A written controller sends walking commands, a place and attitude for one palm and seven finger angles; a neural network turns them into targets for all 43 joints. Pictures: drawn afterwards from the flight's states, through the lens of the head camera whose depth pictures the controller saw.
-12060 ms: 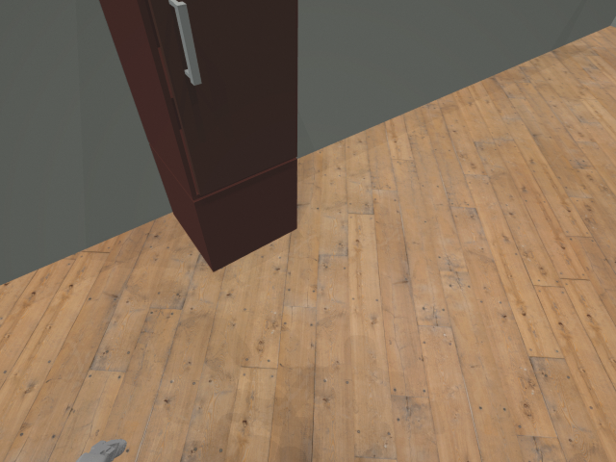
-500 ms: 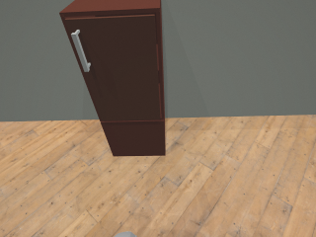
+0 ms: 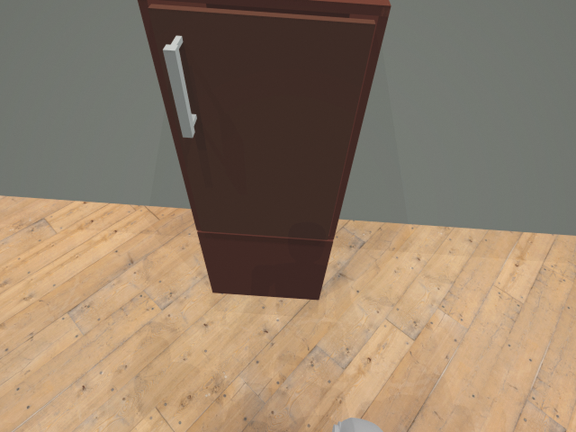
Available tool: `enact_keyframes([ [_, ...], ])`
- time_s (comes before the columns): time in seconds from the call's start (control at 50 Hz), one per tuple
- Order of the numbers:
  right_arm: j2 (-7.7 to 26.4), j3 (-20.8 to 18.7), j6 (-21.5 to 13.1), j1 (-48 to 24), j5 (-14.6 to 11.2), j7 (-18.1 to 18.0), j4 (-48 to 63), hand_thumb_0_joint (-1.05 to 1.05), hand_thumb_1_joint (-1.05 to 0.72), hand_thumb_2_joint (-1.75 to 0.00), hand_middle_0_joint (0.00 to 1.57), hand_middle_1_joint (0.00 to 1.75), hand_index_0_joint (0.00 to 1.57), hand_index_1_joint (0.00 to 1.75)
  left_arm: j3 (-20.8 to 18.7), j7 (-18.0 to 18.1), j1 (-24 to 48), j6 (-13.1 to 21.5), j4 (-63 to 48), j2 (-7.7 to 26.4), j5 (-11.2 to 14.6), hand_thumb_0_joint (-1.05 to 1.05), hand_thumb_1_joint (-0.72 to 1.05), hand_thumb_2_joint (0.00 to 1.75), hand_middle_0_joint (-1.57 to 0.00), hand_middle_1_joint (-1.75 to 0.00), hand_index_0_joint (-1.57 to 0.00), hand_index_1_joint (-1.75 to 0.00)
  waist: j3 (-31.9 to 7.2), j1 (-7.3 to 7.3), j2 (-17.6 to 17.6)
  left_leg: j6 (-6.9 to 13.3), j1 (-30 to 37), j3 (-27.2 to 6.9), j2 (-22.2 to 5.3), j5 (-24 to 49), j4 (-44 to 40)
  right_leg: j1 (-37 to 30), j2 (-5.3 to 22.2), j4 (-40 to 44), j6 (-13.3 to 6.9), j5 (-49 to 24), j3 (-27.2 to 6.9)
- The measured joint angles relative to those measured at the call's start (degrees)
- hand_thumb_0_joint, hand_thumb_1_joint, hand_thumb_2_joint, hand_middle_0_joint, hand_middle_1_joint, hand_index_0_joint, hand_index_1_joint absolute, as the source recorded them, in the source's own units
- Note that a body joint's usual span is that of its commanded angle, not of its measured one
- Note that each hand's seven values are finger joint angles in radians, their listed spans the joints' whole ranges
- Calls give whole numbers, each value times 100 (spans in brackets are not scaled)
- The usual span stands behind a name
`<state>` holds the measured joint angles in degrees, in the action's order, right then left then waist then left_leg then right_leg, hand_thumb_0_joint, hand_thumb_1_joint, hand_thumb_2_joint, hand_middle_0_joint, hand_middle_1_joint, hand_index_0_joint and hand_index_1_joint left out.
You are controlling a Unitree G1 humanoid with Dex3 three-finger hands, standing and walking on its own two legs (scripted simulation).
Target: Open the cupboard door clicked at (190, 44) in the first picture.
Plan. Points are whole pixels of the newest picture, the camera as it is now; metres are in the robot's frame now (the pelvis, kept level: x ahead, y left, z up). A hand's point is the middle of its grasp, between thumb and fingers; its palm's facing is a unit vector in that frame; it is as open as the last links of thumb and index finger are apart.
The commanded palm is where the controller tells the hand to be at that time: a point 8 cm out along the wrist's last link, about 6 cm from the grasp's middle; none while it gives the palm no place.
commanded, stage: take the last steps up to it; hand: left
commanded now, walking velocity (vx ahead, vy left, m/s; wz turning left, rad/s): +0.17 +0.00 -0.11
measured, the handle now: (183, 89) +0.64 +0.25 +0.13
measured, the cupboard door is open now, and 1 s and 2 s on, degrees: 0 0 0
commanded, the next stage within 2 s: come to a stop and stand still in 0.06 s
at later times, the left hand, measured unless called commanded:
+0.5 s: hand (205, 388) +0.21 +0.15 -0.16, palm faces -0.01 -0.98 -0.21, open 7.2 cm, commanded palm none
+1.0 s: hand out of the picture +0.09 +0.25 -0.15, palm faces -0.04 -0.96 -0.27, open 7.4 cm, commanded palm none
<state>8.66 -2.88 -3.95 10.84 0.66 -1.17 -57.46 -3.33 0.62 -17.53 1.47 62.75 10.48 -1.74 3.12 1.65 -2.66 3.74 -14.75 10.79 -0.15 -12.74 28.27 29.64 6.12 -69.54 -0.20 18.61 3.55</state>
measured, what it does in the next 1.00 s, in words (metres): steps on the spot: right foot, then left foot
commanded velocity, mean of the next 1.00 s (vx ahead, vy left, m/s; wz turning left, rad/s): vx -0.03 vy -0.05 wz -0.01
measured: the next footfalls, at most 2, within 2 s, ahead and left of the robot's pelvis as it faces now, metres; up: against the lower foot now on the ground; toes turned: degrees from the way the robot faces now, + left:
right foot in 0.28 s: +0.19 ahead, -0.12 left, +0.00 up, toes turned -7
left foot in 0.66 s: +0.12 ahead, +0.13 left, +0.00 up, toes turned -1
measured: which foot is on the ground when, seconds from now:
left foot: down 0.00-0.32, up 0.34-0.64, down 0.66-1.00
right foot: up 0.00-0.26, down 0.28-0.68, up 0.70-1.00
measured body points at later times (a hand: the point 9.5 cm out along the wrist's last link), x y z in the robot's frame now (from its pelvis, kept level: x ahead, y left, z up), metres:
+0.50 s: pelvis +0.09 -0.01 +0.00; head +0.15 -0.02 +0.45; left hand +0.21 +0.20 -0.14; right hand +0.09 -0.23 -0.17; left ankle +0.05 +0.12 -0.68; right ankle +0.16 -0.12 -0.73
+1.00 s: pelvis +0.06 +0.05 +0.00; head +0.07 +0.02 +0.45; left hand +0.09 +0.30 -0.13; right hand +0.10 -0.19 -0.16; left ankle +0.07 +0.14 -0.73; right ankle +0.06 -0.04 -0.72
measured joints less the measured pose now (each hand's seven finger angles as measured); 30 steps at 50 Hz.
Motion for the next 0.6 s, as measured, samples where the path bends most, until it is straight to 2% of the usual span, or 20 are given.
enact_keyframes([
  [0.1,46,1,53,450,31,19,-229,-2,-94,-90,20,30,20,30,-55,-15,511,-73,-415,18,-23,0,91,90,-20,-30,-19,-30,-231,-104,23,35,563,123,214,5,-618,355,-9,882,88,-515,39],
  [0.2,-12,34,107,823,73,24,-432,-1,-92,-90,20,30,20,30,4,-24,833,-108,-612,-88,-14,0,91,90,-20,-30,-19,-30,-226,-263,165,-25,893,154,239,-227,-731,-31,-36,2201,90,-505,-4],
  [0.24,-65,73,145,924,84,5,-515,0,-92,-90,20,30,20,30,56,5,914,-86,-636,-133,-1,0,91,90,-20,-30,-19,-30,-163,-337,228,-98,942,148,165,-423,-557,-383,-111,2886,76,-556,1],
  [0.28,-149,114,195,1023,58,-11,-605,0,-91,-90,20,30,20,30,116,43,940,-18,-638,-155,5,0,91,90,-20,-30,-19,-30,-127,-368,229,-208,914,150,75,-712,-212,-818,-199,3621,19,-1004,13],
  [0.3,-168,123,239,1013,26,-15,-657,0,-91,-90,20,30,20,30,146,73,957,26,-604,-194,5,0,91,90,-20,-30,-19,-30,-103,-363,288,-270,839,131,-32,-855,29,-881,-292,3687,-59,-859,34],
  [0.36,-206,90,399,890,-67,-42,-658,0,-91,-90,20,30,20,30,276,109,1034,55,-518,-307,27,0,91,90,-20,-30,-19,-30,29,-487,410,-480,439,-262,-173,-1391,854,-938,-407,3672,-217,-603,171],
  [0.42,-216,54,560,668,-87,-65,-590,0,-91,-90,20,30,20,30,254,175,1151,0,-539,-396,47,-1,91,90,-20,-30,-20,-30,194,-423,356,-559,-108,-616,-134,-1924,1890,-984,-370,3805,-243,-676,226],
  [0.48,-134,-5,666,391,-76,-59,-454,0,-91,-90,20,30,20,30,184,220,1283,-79,-630,-363,14,-2,92,90,-20,-30,-20,-30,332,-299,312,-603,-522,-857,-91,-1948,2472,-984,-311,3965,-204,-828,223],
  [0.54,5,-64,705,132,-50,-33,-267,0,-91,-90,20,30,20,30,137,213,1303,-183,-665,-269,-28,-2,92,90,-21,-30,-20,-30,365,-228,285,-646,-674,-940,-99,-1746,2449,-913,-250,4057,-124,-969,176],
  [0.6,113,-86,645,-32,-37,-7,-92,0,-91,-90,20,30,20,30,80,199,1231,-260,-647,-126,-56,-1,92,90,-21,-30,-20,-30,315,-190,232,-651,-484,-939,-131,-1396,1790,-816,-204,4042,-18,-1061,114],
])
